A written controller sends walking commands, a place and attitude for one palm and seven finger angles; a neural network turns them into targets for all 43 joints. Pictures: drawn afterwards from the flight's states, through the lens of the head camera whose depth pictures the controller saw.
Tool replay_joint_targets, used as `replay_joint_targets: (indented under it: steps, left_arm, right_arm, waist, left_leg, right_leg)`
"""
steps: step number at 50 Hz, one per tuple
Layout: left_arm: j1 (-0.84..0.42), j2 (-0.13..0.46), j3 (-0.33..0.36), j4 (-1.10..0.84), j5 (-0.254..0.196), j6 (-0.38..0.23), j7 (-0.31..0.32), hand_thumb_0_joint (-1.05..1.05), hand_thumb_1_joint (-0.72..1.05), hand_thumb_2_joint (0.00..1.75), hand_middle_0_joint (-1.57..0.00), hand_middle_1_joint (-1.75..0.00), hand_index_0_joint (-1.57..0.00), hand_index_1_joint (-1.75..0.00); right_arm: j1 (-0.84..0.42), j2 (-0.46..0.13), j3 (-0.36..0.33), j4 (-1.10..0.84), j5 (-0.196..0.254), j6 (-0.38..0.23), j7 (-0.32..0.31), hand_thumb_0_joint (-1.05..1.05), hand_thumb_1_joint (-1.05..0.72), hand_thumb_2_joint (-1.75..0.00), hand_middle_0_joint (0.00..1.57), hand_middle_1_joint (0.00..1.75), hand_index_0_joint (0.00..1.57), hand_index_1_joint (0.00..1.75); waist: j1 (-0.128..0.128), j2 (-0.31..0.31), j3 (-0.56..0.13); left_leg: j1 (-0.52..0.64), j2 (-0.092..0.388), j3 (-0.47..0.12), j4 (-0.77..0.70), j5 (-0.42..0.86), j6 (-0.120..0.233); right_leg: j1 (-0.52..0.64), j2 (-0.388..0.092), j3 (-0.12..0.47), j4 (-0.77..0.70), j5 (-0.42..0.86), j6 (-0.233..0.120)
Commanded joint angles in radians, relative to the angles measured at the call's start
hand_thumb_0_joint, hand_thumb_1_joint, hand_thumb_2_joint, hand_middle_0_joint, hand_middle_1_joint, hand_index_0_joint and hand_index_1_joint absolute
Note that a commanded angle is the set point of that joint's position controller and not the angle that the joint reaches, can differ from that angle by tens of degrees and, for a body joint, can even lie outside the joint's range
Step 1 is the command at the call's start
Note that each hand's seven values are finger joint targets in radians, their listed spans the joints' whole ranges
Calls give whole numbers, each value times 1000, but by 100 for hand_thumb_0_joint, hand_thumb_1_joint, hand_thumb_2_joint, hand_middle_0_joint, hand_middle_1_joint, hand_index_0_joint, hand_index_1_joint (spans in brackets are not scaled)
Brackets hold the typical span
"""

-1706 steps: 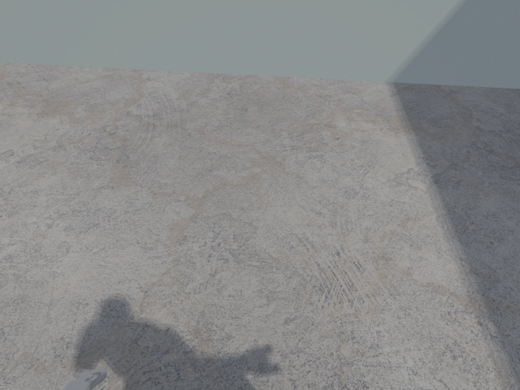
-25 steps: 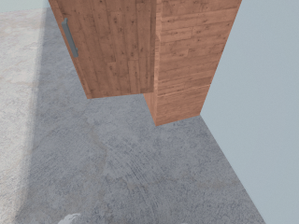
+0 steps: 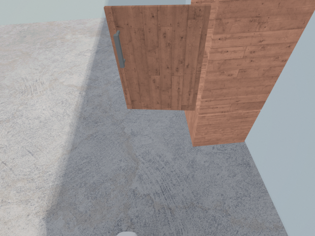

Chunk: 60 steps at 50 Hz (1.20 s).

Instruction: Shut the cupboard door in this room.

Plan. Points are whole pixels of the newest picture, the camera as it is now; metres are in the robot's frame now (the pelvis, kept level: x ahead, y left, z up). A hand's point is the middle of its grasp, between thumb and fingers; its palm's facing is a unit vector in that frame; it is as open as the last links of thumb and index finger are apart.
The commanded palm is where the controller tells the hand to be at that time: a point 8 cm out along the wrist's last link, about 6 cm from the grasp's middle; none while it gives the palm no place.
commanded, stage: take the last steps up to it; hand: left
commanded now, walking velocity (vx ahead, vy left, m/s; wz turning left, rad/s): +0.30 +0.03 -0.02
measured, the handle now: (120, 49) +0.84 +0.28 +0.03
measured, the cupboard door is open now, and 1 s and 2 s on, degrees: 81 81 81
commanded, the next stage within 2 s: come to a stop and stand still in 0.72 s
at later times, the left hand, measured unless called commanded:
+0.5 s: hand (98, 198) +0.25 +0.25 -0.17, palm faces -0.02 -0.98 -0.21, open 7.4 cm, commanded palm none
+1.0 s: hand (121, 180) +0.32 +0.18 -0.18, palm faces +0.00 -0.98 -0.22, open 7.3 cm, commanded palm none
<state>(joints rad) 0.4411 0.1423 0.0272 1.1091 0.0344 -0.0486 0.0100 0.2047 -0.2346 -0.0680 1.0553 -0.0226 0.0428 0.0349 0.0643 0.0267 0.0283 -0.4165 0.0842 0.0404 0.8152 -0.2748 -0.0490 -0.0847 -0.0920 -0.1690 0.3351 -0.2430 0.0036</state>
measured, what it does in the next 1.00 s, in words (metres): walks ahead: left foot, then right foot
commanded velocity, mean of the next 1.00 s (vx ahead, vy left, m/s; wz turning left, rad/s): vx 0.15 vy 0.01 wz -0.03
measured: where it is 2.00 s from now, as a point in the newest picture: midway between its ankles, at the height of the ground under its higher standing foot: (167, 228)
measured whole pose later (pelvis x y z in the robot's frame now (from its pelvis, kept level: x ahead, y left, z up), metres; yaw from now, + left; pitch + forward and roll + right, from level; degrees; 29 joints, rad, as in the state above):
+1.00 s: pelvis +0.29 +0.01 -0.01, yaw -4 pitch -1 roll +0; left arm 0.24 0.15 0.03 1.09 0.02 -0.03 0.02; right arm 0.17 -0.19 -0.04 1.05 -0.01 0.00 -0.02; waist 0.03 0.03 0.06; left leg -0.40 0.07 0.03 0.72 -0.32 -0.04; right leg -0.23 0.01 -0.16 0.44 -0.19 -0.08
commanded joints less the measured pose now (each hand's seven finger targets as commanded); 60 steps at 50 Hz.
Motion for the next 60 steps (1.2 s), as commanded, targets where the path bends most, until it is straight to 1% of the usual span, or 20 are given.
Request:
replay_joint_targets:
  steps: [1,3,5,6,7,11,15,20,24,29,30,31,32,34,36,40,50,52,55,60]
  left_arm:
    - [35,183,40,-19,-1,-15,7,0,90,90,-20,-30,-20,-30]
    - [19,179,41,-7,-7,-8,6,0,90,90,-20,-30,-20,-30]
    - [-3,133,30,-14,-14,-2,3,0,90,90,-20,-30,-20,-30]
    - [-2,74,18,-34,-21,-1,-4,0,90,90,-20,-30,-20,-30]
    - [-62,66,13,-70,-13,-1,0,0,90,90,-20,-30,-20,-30]
    - [-107,70,30,-39,-4,14,-15,0,90,90,-20,-30,-20,-30]
    - [-78,48,36,-40,-6,28,-19,0,90,90,-20,-30,-20,-30]
    - [-199,65,41,-105,-9,41,-26,0,90,90,-20,-30,-20,-30]
    - [-365,68,28,-176,-15,31,-34,0,90,90,-20,-30,-20,-30]
    - [-221,96,29,-144,-19,10,-24,0,90,90,-20,-30,-20,-30]
    - [-92,117,37,-103,-13,0,-21,0,90,90,-20,-30,-20,-30]
    - [41,197,56,-59,-5,-16,-12,0,90,90,-20,-30,-20,-30]
    - [116,290,79,-36,-12,-23,-3,0,90,90,-20,-30,-20,-30]
    - [-37,255,65,-69,-31,-13,7,0,90,90,-20,-30,-20,-30]
    - [-176,188,49,-112,-32,-10,8,0,90,90,-20,-30,-20,-30]
    - [-227,129,31,-107,-20,-22,12,0,90,90,-20,-30,-20,-30]
    - [-170,165,33,-63,-17,11,25,0,90,90,-20,-30,-20,-30]
    - [-170,164,33,-55,-22,23,29,0,90,90,-20,-30,-20,-30]
    - [-112,98,18,-63,-24,43,35,0,90,90,-20,-30,-20,-30]
    - [-110,101,14,-54,-21,73,27,0,90,90,-20,-30,-20,-30]
  right_arm:
    - [-102,11,12,-105,4,-53,2,0,-90,-90,20,30,20,30]
    - [-42,8,13,-80,5,-66,-5,0,-90,-90,20,30,20,30]
    - [140,-66,-4,-23,8,-86,-24,0,-90,-90,20,30,20,30]
    - [260,-168,-32,6,-2,-94,-35,0,-90,-90,20,30,20,30]
    - [338,-210,-40,25,1,-85,-43,0,-90,-90,20,30,20,30]
    - [147,-56,2,-11,4,-95,-53,0,-90,-90,20,30,20,30]
    - [180,-14,5,-10,8,-125,-60,0,-90,-90,20,30,20,30]
    - [209,-13,12,6,7,-132,-67,0,-90,-90,20,30,20,30]
    - [276,-23,10,38,-2,-131,-70,0,-90,-90,20,30,20,30]
    - [256,-77,-1,54,3,-117,-70,0,-90,-90,20,30,20,30]
    - [237,-83,0,47,9,-116,-67,0,-90,-90,20,30,20,30]
    - [240,-56,2,41,20,-116,-56,0,-90,-90,20,30,20,30]
    - [298,5,11,22,29,-115,-52,0,-90,-90,20,30,20,30]
    - [231,4,7,15,31,-94,-54,0,-90,-90,20,30,20,30]
    - [181,27,10,15,14,-73,-45,0,-90,-90,20,30,20,30]
    - [256,63,14,38,-1,-46,-39,0,-90,-90,20,30,20,30]
    - [83,32,27,-4,18,-38,-55,0,-90,-90,20,30,20,30]
    - [93,14,23,2,16,-37,-58,0,-90,-90,20,30,20,30]
    - [54,-66,12,-25,9,-46,-67,0,-90,-90,20,30,20,30]
    - [-45,-63,13,-51,8,-40,-80,0,-90,-90,20,30,20,30]
  waist:
    - [2,-225,72]
    - [-35,-197,47]
    - [-122,0,-49]
    - [-166,250,-108]
    - [-190,261,-72]
    - [-95,106,134]
    - [-56,55,83]
    - [-50,75,115]
    - [-95,63,150]
    - [-20,37,13]
    - [41,16,-57]
    - [92,-98,-159]
    - [75,-309,-279]
    - [22,-102,-134]
    - [-31,-66,10]
    - [-106,-110,-19]
    - [-60,-122,-50]
    - [-74,-126,-49]
    - [-42,71,-43]
    - [-33,163,14]
  left_leg:
    - [20,-22,55,-185,-50,18]
    - [191,-52,99,-306,15,22]
    - [523,4,38,-425,14,42]
    - [655,245,-287,-492,-69,114]
    - [625,347,-400,-583,-71,184]
    - [302,246,-203,-665,-43,160]
    - [338,191,-64,-647,288,149]
    - [389,204,-23,-634,444,178]
    - [442,212,-19,-606,557,191]
    - [438,194,40,-349,919,152]
    - [380,151,68,-200,860,121]
    - [195,81,102,54,578,84]
    - [-40,-94,100,386,-250,38]
    - [-83,-27,-48,552,-249,70]
    - [-80,32,-65,515,-120,62]
    - [26,38,-19,288,-51,30]
    - [136,-27,-14,-207,-3,1]
    - [231,-22,-19,-347,135,9]
    - [291,175,-163,-406,581,120]
    - [137,212,-194,-550,368,207]
  right_leg:
    - [-52,-236,206,-144,-57,-117]
    - [-124,-200,161,-73,-34,-91]
    - [-287,-112,77,180,-42,-37]
    - [-476,0,-11,452,-239,12]
    - [-579,27,47,642,-361,8]
    - [-551,-63,131,807,-105,-2]
    - [-552,-39,120,820,15,20]
    - [-652,-42,126,757,68,27]
    - [-634,-32,88,515,63,8]
    - [-245,73,17,261,58,-53]
    - [-64,87,10,183,152,-58]
    - [191,-58,161,175,318,-110]
    - [380,-343,568,117,609,-238]
    - [147,-341,493,-1,391,-273]
    - [-133,-270,410,-87,86,-207]
    - [-255,-176,202,-131,121,-154]
    - [-110,-190,225,23,516,-169]
    - [-142,-167,209,75,425,-125]
    - [-207,-15,113,167,95,-17]
    - [-166,22,128,387,-222,3]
